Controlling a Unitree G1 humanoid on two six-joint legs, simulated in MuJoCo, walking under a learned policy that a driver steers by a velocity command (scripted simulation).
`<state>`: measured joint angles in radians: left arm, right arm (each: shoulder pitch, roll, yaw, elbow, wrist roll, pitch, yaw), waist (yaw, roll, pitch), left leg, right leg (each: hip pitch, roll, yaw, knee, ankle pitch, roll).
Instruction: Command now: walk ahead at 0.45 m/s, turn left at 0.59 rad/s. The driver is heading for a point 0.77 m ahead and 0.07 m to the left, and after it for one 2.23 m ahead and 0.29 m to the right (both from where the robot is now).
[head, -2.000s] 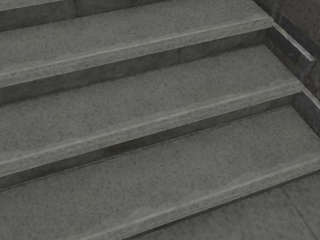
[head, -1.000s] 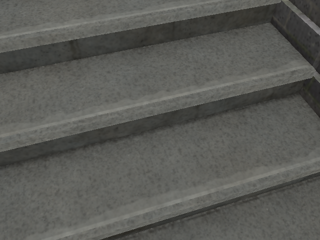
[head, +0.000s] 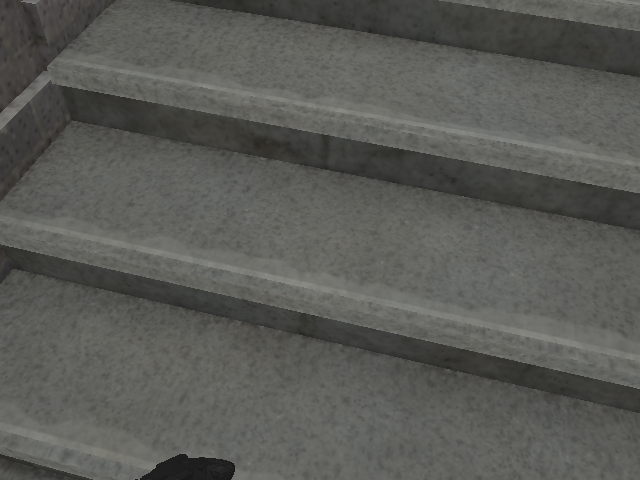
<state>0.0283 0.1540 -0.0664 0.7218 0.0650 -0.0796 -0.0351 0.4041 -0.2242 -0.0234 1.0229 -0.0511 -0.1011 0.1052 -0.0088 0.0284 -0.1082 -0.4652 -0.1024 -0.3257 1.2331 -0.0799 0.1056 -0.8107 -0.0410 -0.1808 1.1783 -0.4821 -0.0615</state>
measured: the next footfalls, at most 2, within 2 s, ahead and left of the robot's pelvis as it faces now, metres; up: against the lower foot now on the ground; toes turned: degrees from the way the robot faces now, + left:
left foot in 0.58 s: +0.47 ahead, +0.22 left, +0.15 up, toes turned +27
right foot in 1.18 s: +0.78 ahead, +0.05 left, +0.30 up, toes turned +6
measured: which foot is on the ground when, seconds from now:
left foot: up 0.00-0.56, down 0.58-1.00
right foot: down 0.00-0.64, up 0.66-1.00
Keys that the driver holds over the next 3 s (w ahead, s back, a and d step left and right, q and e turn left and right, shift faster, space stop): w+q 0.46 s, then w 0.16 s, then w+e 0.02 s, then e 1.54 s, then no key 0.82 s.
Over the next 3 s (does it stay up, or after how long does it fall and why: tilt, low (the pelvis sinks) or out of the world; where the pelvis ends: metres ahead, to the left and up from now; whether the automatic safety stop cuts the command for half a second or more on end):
stays up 0.81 0.10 0.40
